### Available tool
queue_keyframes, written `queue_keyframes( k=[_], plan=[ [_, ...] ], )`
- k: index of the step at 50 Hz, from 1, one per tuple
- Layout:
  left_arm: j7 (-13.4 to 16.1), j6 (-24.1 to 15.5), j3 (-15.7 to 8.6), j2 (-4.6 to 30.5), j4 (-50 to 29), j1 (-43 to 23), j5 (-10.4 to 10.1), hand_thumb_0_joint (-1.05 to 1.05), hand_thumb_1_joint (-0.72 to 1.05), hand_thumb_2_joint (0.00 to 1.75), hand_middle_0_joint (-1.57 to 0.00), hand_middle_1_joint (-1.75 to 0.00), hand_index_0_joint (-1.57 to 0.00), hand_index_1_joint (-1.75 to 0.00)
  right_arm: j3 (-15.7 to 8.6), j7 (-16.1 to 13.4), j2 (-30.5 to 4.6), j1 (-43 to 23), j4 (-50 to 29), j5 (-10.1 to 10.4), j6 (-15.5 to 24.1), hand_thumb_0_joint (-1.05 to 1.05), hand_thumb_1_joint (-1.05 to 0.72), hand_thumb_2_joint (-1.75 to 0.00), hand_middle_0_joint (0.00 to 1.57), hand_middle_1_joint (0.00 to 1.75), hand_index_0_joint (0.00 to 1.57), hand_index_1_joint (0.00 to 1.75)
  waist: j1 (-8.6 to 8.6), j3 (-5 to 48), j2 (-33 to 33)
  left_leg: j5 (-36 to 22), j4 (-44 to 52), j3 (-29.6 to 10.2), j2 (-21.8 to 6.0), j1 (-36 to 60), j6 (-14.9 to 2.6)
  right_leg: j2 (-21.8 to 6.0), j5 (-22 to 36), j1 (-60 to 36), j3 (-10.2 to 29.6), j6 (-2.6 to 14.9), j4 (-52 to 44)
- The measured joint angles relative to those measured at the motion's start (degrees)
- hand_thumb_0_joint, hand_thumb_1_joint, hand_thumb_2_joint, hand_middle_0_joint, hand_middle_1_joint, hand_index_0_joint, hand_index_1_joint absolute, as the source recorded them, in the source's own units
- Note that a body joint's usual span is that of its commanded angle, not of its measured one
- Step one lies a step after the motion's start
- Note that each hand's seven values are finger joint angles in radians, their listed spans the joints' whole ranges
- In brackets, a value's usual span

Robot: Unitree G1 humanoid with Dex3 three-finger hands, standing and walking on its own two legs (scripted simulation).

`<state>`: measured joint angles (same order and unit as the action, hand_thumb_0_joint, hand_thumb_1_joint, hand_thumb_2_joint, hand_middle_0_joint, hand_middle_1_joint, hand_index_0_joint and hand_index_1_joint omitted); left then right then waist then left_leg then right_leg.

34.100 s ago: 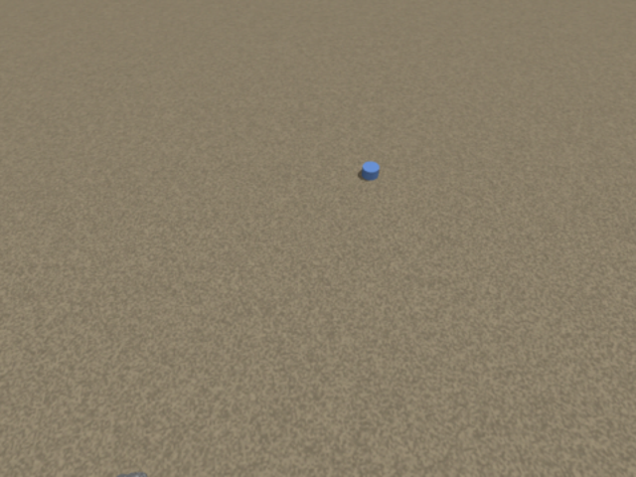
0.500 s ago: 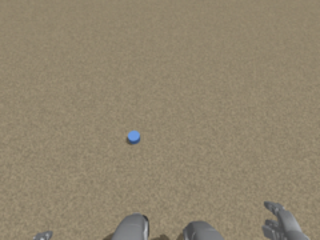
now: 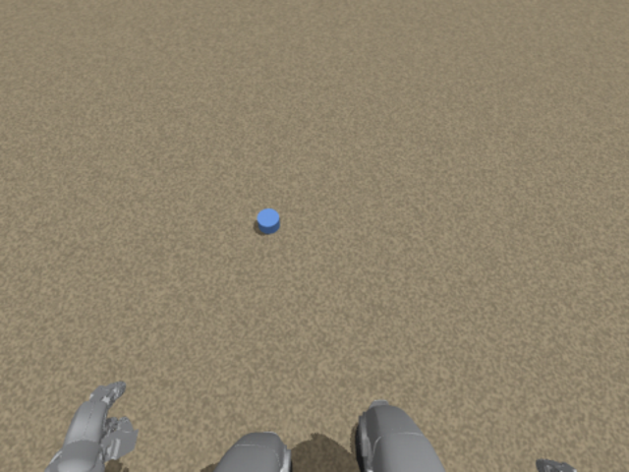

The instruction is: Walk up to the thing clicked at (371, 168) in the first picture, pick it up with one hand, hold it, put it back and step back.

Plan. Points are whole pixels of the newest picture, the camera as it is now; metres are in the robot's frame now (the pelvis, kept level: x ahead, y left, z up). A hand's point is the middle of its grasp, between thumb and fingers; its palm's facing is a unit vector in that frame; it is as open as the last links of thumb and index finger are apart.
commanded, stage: step back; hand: left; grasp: from above
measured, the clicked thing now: (268, 221) +0.89 +0.19 -0.73
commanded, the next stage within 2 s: stand in 1.52 s
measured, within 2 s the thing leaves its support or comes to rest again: neither
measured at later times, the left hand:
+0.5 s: hand out of the picture -0.10 +0.25 -0.12, palm faces -0.05 -0.90 -0.43, open 7.4 cm
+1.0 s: hand out of the picture -0.12 +0.24 -0.14, palm faces -0.02 -0.93 -0.36, open 7.4 cm
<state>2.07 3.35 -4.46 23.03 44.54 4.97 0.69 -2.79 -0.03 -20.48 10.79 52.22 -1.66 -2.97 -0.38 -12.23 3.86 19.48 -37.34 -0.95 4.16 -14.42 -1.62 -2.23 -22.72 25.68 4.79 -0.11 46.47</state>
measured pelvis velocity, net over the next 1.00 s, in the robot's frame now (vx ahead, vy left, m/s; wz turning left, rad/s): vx -0.18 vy -0.03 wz -0.02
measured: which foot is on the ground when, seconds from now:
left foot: down 0.00-0.36, up 0.38-0.64, down 0.66-1.00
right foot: up 0.00-0.30, down 0.32-0.68, up 0.70-0.96, down 0.98-1.00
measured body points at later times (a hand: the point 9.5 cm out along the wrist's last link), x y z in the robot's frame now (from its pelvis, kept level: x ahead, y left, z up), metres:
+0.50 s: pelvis -0.17 -0.02 +0.01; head -0.14 -0.04 +0.46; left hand -0.09 +0.30 -0.09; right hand -0.08 -0.34 -0.12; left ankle -0.13 +0.13 -0.65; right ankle -0.15 -0.13 -0.72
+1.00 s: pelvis -0.18 -0.03 +0.01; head -0.17 -0.03 +0.46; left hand -0.12 +0.29 -0.11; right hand -0.13 -0.35 -0.11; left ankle -0.22 +0.11 -0.72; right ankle -0.14 -0.15 -0.72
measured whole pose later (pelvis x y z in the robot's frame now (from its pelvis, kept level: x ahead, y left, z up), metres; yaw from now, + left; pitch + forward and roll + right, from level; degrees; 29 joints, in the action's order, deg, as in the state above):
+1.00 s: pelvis -0.18 -0.03 +0.01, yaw -1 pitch -2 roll +0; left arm -2.4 0.6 -4.7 22.0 56.5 13.5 2.0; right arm -3.4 0.9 -21.8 14.4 54.0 -2.2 1.1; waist -0.2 -3.1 0.1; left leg 22.5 -34.5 -0.4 -2.1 -9.7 0.5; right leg -0.7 -14.5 16.8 -1.1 0.8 33.4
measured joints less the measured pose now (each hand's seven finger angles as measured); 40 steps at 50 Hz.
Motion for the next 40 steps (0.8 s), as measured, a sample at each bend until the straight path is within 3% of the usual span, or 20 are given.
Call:
queue_keyframes(
  k=[1,3,7,13,16,18,19,21,23,26,31,32,33,35,37,40],
  plan=[
    [0.1,0.4,0.2,-0.3,0.8,0.1,0.0,0.00,0.90,0.90,-0.20,-0.30,-0.20,-0.30,0.2,0.3,0.1,0.1,-0.4,-0.2,0.2,0.00,-0.91,-0.90,0.20,0.30,0.20,0.30,0.92,0.6,-0.9,-0.5,-0.1,-0.9,-1.0,-0.7,-0.23,2.6,-4.5,0.7,0.8,0.27,4.8],
    [-0.1,1.0,0.5,-0.6,1.9,0.4,-0.4,0.00,0.90,0.90,-0.20,-0.30,-0.20,-0.30,0.5,0.3,0.4,0.1,-1.0,-0.5,0.5,0.00,-0.91,-0.90,0.20,0.30,0.20,0.30,1.85,1.8,-1.9,-2.5,1.6,-2.0,-2.5,-1.3,-0.31,6.5,-7.1,1.8,2.4,0.89,14.2],
    [-0.6,0.4,0.6,-0.4,2.3,2.4,-0.6,0.00,0.90,0.90,-0.20,-0.30,-0.20,-0.30,0.6,0.0,0.4,-1.6,-2.2,-0.3,0.8,0.00,-0.91,-0.90,0.20,0.30,0.21,0.30,0.57,3.5,-1.6,-6.4,5.2,-0.5,-4.0,-2.9,-0.06,8.5,-4.8,0.9,4.1,0.52,22.4],
    [-0.8,-0.4,0.8,-0.2,3.9,4.9,0.0,0.00,0.90,0.90,-0.20,-0.30,-0.20,-0.30,0.5,-0.2,-0.6,-5.8,-5.4,0.1,1.1,0.00,-0.91,-0.90,0.20,0.30,0.20,0.30,-0.86,2.0,-2.1,-9.2,3.5,2.3,-5.5,-7.1,0.20,4.4,-5.7,-8.1,0.7,-1.73,5.4],
    [-1.2,-0.8,0.8,-0.6,5.6,5.3,0.3,0.00,0.90,0.90,-0.20,-0.30,-0.20,-0.30,0.5,0.1,-1.7,-7.5,-6.1,0.3,0.4,0.00,-0.91,-0.90,0.20,0.30,0.20,0.30,-1.27,1.5,-3.7,-9.6,0.3,3.1,-6.8,-10.2,1.14,3.3,-1.0,-13.0,-2.0,-0.59,-7.8],
    [-1.5,-1.0,1.1,-2.7,7.0,5.1,0.9,0.00,0.90,0.90,-0.20,-0.30,-0.20,-0.30,0.0,0.0,-3.1,-7.8,-5.1,0.7,-0.3,0.00,-0.91,-0.90,0.20,0.30,0.20,0.30,-0.25,0.7,-8.5,-9.2,-1.4,-0.2,-8.5,-11.3,1.00,5.8,1.3,-13.9,-4.5,0.45,-9.5],
    [-2.0,-1.0,1.2,-3.0,7.0,5.9,1.2,0.00,0.90,0.90,-0.20,-0.30,-0.20,-0.30,-0.2,-0.2,-3.1,-7.1,-4.5,0.9,-0.7,0.00,-0.91,-0.90,0.20,0.30,0.20,0.30,-0.29,1.7,-8.8,-4.1,-3.5,-1.9,-7.1,-12.4,1.06,5.6,1.7,-13.2,-4.9,0.83,-9.1],
    [-2.3,-0.7,1.3,-2.7,6.8,7.6,1.6,0.00,0.90,0.90,-0.20,-0.30,-0.20,-0.30,-0.3,-0.4,-2.1,-5.3,-3.2,1.2,-1.3,0.00,-0.91,-0.90,0.20,0.30,0.20,0.30,-2.04,3.8,-6.3,4.9,-12.7,-3.5,-2.6,-14.4,1.77,3.5,2.3,-11.3,-3.1,1.68,-8.4],
    [-2.0,-0.4,1.1,-2.5,7.0,8.5,1.7,0.00,0.90,0.90,-0.20,-0.30,-0.20,-0.30,-0.1,-0.1,-1.9,-3.3,-2.4,1.4,-1.3,0.00,-0.91,-0.90,0.20,0.30,0.20,0.30,-2.50,5.1,-4.6,6.4,-20.9,-5.1,0.8,-14.9,1.87,1.6,4.1,-10.6,-2.1,1.81,-10.0],
    [-1.8,-0.7,0.5,-2.6,6.9,8.2,1.9,0.01,0.90,0.90,-0.21,-0.30,-0.20,-0.30,-0.1,-0.1,-2.7,0.0,-1.4,1.3,-0.3,0.00,-0.91,-0.90,0.20,0.30,0.20,0.30,-1.67,6.6,-4.9,4.9,-25.1,-6.7,2.0,-12.9,2.29,0.6,6.6,-9.2,-3.2,1.55,-12.4],
    [-2.3,-1.9,-0.2,-1.9,5.0,6.4,2.5,0.01,0.89,0.90,-0.20,-0.30,-0.20,-0.30,-0.1,0.1,-2.9,4.9,1.9,0.5,0.7,0.00,-0.91,-0.90,0.20,0.30,0.20,0.30,-0.93,7.6,-5.8,8.9,-8.9,-3.1,-2.1,-3.0,3.04,0.1,7.5,-7.2,-7.0,1.51,-11.9],
    [-2.5,-1.9,-0.3,-1.5,4.7,5.9,2.4,0.00,0.89,0.90,-0.20,-0.30,-0.20,-0.30,-0.1,0.2,-2.7,5.6,2.6,0.3,1.0,0.00,-0.91,-0.90,0.20,0.30,0.20,0.30,-0.76,7.7,-5.5,8.7,-3.2,-2.0,-2.8,-0.4,2.75,-0.3,7.2,-6.8,-7.7,1.34,-11.1],
    [-2.6,-1.8,-0.4,-1.0,4.6,5.5,2.3,0.00,0.89,0.90,-0.20,-0.30,-0.20,-0.30,-0.2,0.3,-2.2,6.0,3.4,0.2,1.5,0.00,-0.91,-0.90,0.20,0.30,0.20,0.30,-0.64,7.6,-4.6,4.6,2.3,-1.3,-2.6,1.9,2.12,-1.0,6.8,-6.4,-8.0,1.05,-9.9],
    [-2.5,-1.4,-0.6,0.2,5.0,5.7,1.8,0.00,0.90,0.90,-0.20,-0.30,-0.20,-0.30,-0.4,0.3,-0.2,6.0,4.6,-0.5,2.3,0.01,-0.91,-0.90,0.20,0.30,0.20,0.30,-1.48,6.8,-0.6,-0.8,5.8,0.8,-0.5,4.6,1.02,-2.3,2.6,-5.7,-5.1,1.49,-6.1],
    [-2.6,-0.9,-0.4,-0.1,6.7,7.2,1.4,0.00,0.90,0.90,-0.20,-0.30,-0.20,-0.30,-0.1,0.6,0.3,7.1,4.4,-0.9,3.0,0.01,-0.91,-0.90,0.20,0.30,0.20,0.30,-0.33,9.1,-0.7,-0.1,5.9,0.4,-1.0,4.5,-0.20,-0.5,-2.3,-3.9,-4.2,1.26,-1.7],
    [-3.7,-0.7,-0.1,0.2,8.8,8.0,0.9,0.00,0.90,0.90,-0.20,-0.30,-0.20,-0.30,0.1,0.6,0.8,7.4,4.2,-1.1,4.0,0.01,-0.91,-0.90,0.20,0.30,0.20,0.30,0.85,10.1,-0.9,-1.8,8.4,-0.5,-2.3,5.7,-0.41,1.1,-0.6,-2.7,-3.0,1.43,1.7]
  ],
)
